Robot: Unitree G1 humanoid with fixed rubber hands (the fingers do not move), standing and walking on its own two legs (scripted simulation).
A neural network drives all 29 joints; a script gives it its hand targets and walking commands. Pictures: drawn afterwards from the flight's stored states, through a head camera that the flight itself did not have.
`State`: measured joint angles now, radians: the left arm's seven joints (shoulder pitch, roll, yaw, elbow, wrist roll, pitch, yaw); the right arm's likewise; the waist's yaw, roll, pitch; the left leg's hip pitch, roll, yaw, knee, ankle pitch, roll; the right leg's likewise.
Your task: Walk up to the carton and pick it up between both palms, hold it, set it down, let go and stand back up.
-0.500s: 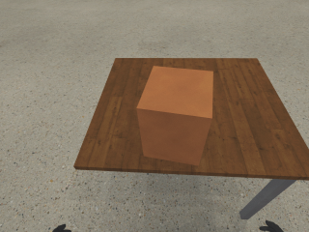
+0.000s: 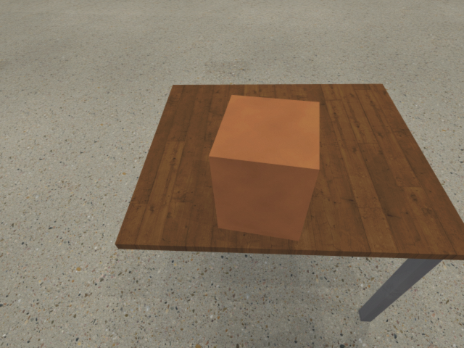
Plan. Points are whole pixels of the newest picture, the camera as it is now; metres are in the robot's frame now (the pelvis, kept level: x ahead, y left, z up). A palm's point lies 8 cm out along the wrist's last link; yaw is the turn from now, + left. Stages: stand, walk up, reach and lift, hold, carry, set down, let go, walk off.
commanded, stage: stand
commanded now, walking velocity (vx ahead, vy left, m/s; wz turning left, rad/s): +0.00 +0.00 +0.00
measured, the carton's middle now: (265, 168) +0.50 -0.06 -0.01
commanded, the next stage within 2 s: none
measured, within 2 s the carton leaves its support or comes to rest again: neither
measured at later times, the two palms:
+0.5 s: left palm out of the picture +0.07 +0.31 -0.11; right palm out of the picture +0.08 -0.30 -0.12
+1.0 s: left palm out of the picture +0.08 +0.30 -0.11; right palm out of the picture +0.08 -0.30 -0.12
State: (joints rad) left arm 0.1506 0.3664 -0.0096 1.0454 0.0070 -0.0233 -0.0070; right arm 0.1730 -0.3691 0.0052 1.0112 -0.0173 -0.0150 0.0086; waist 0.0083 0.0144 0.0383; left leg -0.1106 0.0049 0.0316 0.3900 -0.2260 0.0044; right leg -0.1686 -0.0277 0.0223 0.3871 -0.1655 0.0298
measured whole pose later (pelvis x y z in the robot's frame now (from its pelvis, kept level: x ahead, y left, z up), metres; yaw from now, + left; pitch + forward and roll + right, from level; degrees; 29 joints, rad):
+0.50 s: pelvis +0.00 +0.00 +0.00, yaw +0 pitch -3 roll +0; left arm 0.13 0.37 -0.01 1.09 0.01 -0.01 0.00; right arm 0.13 -0.36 0.00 1.06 -0.01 -0.01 0.00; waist 0.01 0.01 0.04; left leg -0.10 0.00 0.03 0.36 -0.21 0.00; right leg -0.17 -0.03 0.03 0.37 -0.15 0.03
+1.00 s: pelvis +0.01 +0.00 +0.00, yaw +0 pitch -3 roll +0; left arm 0.11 0.37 -0.01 1.10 0.01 -0.02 0.01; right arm 0.13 -0.37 -0.01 1.07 -0.01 -0.01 0.00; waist 0.00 0.02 0.05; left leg -0.09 0.01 0.03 0.34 -0.21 0.00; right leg -0.15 -0.02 0.03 0.35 -0.15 0.03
